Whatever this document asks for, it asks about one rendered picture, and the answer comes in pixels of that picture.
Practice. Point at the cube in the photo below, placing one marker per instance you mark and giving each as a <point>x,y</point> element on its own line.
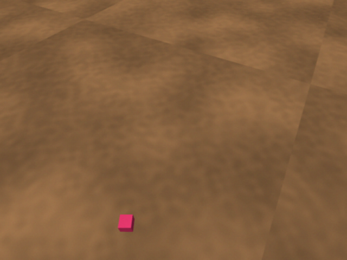
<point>126,223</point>

